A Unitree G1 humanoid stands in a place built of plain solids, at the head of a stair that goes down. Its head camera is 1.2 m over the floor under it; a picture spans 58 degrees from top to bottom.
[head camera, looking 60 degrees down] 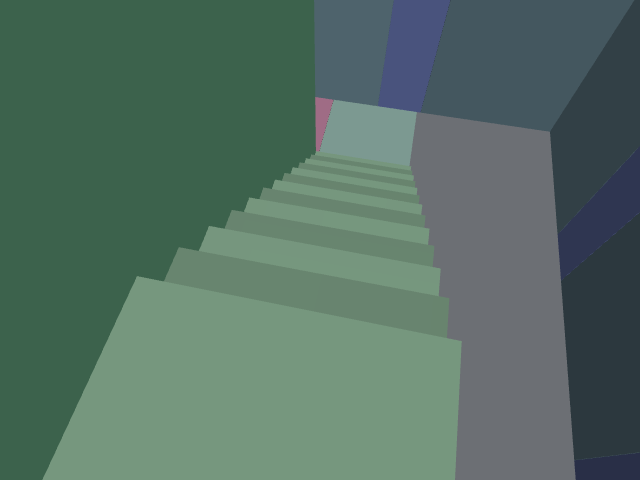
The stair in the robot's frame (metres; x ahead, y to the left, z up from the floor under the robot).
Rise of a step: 0.18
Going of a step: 0.21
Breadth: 1.08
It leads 12 degrees to the right of straight ahead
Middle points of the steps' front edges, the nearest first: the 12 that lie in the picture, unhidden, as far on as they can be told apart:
0.47 0.13 0.00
0.68 0.09 -0.18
0.88 0.04 -0.37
1.09 0.00 -0.55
1.29 -0.04 -0.73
1.50 -0.09 -0.91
1.70 -0.13 -1.10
1.90 -0.17 -1.28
2.11 -0.22 -1.46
2.31 -0.26 -1.65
2.52 -0.30 -1.83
2.72 -0.35 -2.01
